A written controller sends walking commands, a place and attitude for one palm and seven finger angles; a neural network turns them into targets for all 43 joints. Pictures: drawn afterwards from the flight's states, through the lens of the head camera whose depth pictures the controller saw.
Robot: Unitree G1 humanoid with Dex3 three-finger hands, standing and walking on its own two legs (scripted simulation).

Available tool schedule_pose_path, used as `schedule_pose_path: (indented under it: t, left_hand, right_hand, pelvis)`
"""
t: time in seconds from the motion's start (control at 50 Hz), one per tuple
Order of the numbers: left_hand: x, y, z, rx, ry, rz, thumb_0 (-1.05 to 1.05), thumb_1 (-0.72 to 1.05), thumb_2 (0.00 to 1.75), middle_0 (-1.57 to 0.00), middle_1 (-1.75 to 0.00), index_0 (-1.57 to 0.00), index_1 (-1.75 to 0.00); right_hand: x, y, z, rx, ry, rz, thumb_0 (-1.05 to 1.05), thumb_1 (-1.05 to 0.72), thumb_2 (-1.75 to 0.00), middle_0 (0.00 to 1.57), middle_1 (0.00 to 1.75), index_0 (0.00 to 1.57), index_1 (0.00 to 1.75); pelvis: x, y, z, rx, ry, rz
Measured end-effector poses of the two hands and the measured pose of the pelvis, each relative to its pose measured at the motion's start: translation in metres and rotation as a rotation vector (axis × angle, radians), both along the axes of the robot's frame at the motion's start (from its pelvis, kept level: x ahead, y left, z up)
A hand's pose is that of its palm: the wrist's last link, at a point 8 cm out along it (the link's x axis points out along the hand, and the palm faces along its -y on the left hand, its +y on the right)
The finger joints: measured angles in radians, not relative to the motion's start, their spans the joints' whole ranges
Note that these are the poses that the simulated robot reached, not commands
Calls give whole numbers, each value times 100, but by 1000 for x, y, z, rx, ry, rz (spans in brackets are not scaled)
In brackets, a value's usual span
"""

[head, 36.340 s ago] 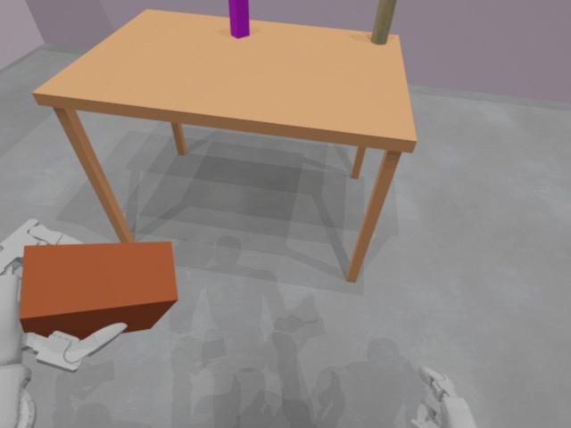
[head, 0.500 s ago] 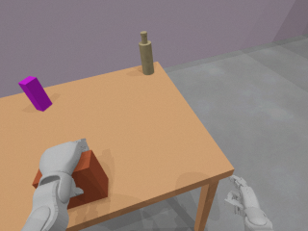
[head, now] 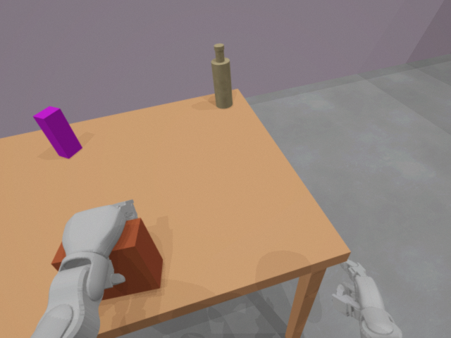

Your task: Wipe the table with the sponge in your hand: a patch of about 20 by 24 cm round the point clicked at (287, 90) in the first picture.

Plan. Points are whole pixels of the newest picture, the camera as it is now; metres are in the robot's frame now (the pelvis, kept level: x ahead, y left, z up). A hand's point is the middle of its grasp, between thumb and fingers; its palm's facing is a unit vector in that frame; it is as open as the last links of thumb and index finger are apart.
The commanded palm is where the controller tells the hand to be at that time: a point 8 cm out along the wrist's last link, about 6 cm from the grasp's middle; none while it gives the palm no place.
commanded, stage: move the sponge above the wiping area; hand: left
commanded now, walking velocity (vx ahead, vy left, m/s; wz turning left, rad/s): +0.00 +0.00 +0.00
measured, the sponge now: (118, 268) +0.21 +0.25 +0.02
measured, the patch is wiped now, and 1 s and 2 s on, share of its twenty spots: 0.00 0.00 0.00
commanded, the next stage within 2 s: lower the sponge onto the table in 1.58 s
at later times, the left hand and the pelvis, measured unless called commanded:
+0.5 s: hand (112, 236) +0.22 +0.24 +0.10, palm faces +0.09 -0.10 -0.99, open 10.5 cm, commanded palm +0.18 +0.25 +0.16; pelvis +0.00 +0.00 +0.00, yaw +0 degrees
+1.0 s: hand (99, 236) +0.22 +0.26 +0.10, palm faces +0.10 -0.09 -0.99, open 10.5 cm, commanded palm +0.18 +0.25 +0.16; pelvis +0.00 -0.01 +0.00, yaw +0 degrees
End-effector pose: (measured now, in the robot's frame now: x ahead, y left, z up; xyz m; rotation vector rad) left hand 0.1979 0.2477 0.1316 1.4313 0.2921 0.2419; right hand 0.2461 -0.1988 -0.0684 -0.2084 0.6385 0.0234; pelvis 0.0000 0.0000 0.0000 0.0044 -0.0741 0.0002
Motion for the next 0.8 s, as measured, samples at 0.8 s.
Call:
schedule_pose_path:
  t: [0.8]
  left_hand:
    - [-13,6,-4,-36,36,123,0,-57,106,-71,-133,-71,-133]
  right_hand:
    - [-1,-10,2,24,9,9,1,-90,-90,20,30,19,30]
  pelvis:
    - [-3,-10,0,3,-5,-1]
